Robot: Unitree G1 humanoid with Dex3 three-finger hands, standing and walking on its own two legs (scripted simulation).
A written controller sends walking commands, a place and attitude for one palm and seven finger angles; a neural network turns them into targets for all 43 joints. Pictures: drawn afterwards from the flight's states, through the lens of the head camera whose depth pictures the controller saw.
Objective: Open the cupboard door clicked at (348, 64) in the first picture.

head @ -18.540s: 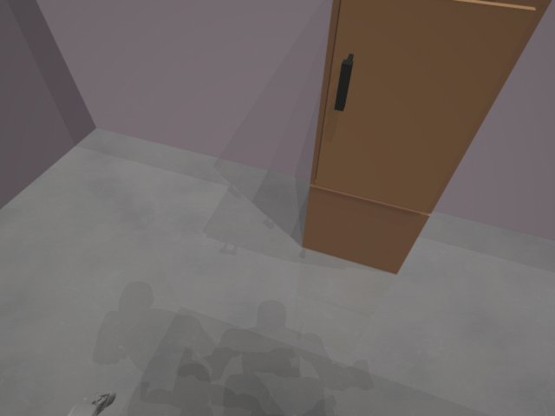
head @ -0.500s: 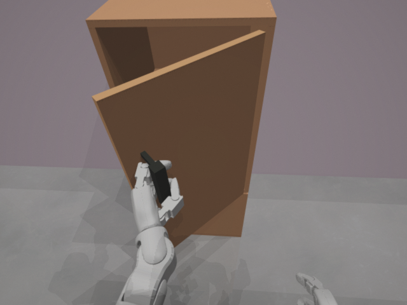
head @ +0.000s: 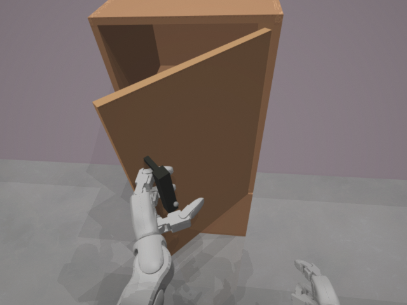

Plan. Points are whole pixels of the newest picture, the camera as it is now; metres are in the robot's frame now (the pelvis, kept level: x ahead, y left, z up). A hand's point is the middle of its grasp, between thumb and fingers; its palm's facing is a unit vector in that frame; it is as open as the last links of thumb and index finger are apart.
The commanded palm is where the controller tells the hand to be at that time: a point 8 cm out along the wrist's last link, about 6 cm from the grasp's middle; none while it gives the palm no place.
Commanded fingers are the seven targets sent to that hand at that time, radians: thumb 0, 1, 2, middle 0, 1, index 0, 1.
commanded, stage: open thumb and fingers to let go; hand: left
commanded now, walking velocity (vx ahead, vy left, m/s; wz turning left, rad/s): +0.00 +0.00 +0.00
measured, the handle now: (160, 184) +0.33 +0.10 +0.08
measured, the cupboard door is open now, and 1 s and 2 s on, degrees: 46 52 49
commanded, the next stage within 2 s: slide the hand sideways off the handle in 0.42 s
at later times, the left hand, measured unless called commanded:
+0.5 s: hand (176, 204) +0.29 +0.07 +0.08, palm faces +0.26 -0.97 -0.02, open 15.1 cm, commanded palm +0.24 +0.11 +0.08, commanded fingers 0.00 -0.50 0.30 -0.15 -0.30 -0.15 -0.30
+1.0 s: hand (176, 232) +0.23 +0.06 +0.08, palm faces -0.15 -0.99 +0.00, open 16.1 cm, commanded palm +0.21 +0.13 +0.08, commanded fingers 0.00 -0.50 0.30 -0.15 -0.30 -0.15 -0.30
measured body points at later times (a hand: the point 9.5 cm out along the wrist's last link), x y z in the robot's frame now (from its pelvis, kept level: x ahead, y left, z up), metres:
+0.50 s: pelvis -0.01 +0.02 +0.00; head -0.01 +0.00 +0.44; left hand +0.27 +0.12 +0.08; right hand +0.16 -0.20 -0.10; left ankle +0.03 +0.15 -0.71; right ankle -0.06 -0.05 -0.71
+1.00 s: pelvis -0.03 +0.03 +0.00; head -0.03 +0.01 +0.45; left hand +0.24 +0.12 +0.08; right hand +0.13 -0.19 -0.09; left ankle +0.03 +0.15 -0.71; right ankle -0.06 -0.05 -0.71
